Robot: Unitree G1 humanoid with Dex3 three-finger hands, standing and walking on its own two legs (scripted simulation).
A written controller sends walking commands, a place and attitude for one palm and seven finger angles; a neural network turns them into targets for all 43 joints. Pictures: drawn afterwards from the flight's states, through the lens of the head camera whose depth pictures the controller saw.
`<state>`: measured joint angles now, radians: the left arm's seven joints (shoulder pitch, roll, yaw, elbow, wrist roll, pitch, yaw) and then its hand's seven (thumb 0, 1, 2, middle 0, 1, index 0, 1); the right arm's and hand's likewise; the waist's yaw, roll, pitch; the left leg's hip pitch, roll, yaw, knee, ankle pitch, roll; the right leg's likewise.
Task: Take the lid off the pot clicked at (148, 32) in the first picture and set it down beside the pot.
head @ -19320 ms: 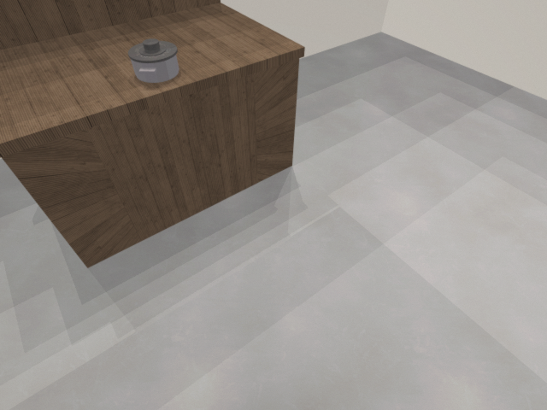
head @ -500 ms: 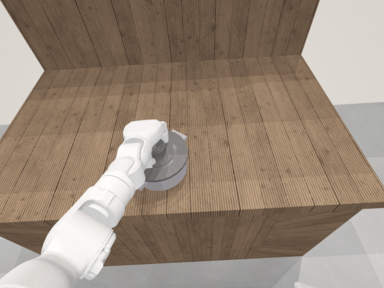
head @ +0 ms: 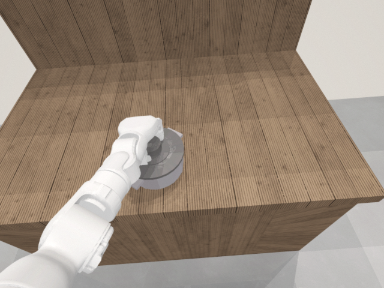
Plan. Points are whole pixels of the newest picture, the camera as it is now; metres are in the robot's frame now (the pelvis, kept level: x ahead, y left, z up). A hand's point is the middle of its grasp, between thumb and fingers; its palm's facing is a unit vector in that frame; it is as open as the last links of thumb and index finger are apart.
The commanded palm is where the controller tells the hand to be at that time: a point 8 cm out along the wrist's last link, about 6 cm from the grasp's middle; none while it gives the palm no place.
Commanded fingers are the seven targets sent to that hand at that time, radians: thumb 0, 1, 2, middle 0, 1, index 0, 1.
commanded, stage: lift the lid straight up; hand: left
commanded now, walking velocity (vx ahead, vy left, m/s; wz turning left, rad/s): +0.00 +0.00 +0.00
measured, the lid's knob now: (150, 145) +0.45 +0.10 +0.01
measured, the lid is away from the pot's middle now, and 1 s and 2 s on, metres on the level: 0.00 0.01 0.01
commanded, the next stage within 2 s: move the lid sideways beside the pot in 1.84 s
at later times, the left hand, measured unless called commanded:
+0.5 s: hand (145, 138) +0.43 +0.10 +0.07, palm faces -0.30 -0.06 -0.95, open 8.8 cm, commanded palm +0.42 +0.10 +0.14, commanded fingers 0.00 0.47 1.14 -1.00 -1.11 -0.78 -1.00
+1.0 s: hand (136, 126) +0.43 +0.11 +0.11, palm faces -0.27 -0.05 -0.96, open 8.8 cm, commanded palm +0.42 +0.11 +0.18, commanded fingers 0.00 0.47 1.14 -1.00 -1.11 -0.78 -1.00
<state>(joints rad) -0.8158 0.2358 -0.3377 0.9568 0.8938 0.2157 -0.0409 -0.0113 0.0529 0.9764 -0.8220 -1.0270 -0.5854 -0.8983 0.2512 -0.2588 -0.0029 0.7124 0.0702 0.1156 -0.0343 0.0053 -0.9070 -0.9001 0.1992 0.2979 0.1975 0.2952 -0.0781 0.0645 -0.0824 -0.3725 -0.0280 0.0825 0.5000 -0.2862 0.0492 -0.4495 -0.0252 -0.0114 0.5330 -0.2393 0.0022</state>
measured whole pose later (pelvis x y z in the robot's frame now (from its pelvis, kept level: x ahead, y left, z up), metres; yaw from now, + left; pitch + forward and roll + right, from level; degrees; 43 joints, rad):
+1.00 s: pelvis +0.00 +0.00 +0.01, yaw +1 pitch +5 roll +1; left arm -0.84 0.29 -0.38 0.72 0.86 0.30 -0.20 -0.05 0.08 0.96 -0.86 -1.04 -0.57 -0.87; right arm 0.18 -0.26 0.02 0.69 0.08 0.12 -0.02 0.01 -0.91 -0.90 0.20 0.30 0.20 0.30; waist -0.05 0.09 -0.06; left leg -0.25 -0.04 0.06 0.43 -0.26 0.05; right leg -0.33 -0.03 -0.03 0.47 -0.23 0.00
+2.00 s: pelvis -0.01 +0.00 +0.01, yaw +2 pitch +2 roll +1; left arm -0.95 0.31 -0.40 0.66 0.85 0.36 -0.32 -0.05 0.08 0.96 -0.88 -1.05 -0.57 -0.87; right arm 0.13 -0.27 0.05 0.66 0.08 0.10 -0.01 0.01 -0.91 -0.90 0.20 0.30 0.20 0.30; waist -0.04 0.08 -0.04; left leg -0.22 -0.05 0.05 0.41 -0.24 0.05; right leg -0.30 -0.04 -0.04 0.47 -0.22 0.00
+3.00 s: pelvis +0.00 +0.02 +0.01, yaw +3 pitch +3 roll +0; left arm -0.83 0.53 -0.22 0.58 0.88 0.19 -0.40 -0.04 0.09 0.97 -0.90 -1.06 -0.56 -0.86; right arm 0.18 -0.29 0.04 0.64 0.09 0.11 -0.01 0.01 -0.91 -0.90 0.20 0.30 0.20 0.30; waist -0.03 0.08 -0.02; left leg -0.22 -0.06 0.04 0.40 -0.24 0.07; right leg -0.27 -0.05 -0.05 0.41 -0.20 0.03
